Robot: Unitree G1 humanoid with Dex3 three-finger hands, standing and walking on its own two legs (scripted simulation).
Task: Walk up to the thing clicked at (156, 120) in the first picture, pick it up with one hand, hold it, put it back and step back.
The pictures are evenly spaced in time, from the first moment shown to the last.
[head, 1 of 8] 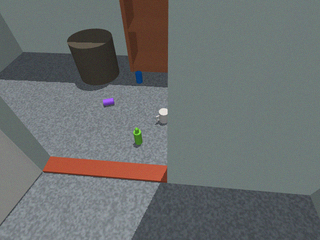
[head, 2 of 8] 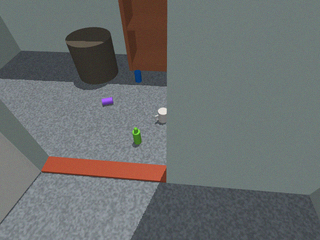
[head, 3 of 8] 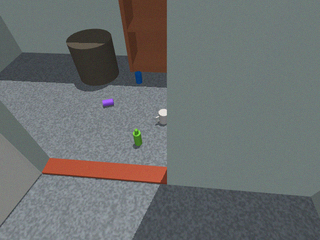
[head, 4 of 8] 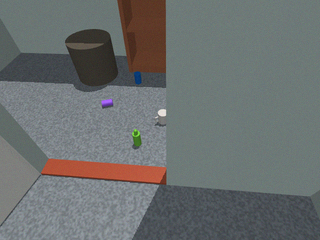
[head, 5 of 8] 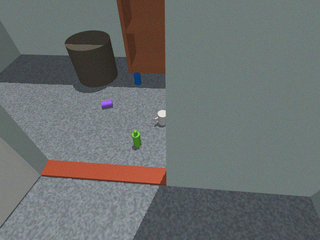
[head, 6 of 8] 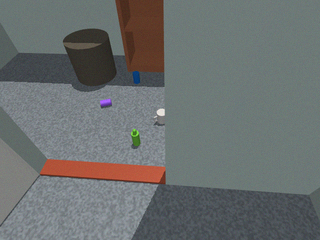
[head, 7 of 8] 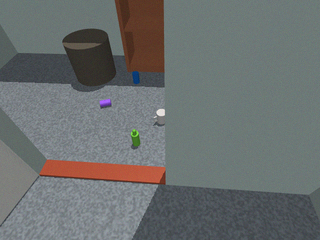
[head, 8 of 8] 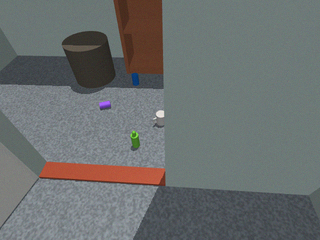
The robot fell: no
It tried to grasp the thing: no
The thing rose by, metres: 0.00
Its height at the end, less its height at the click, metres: +0.00
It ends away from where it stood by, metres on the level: 0.00
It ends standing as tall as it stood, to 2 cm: yes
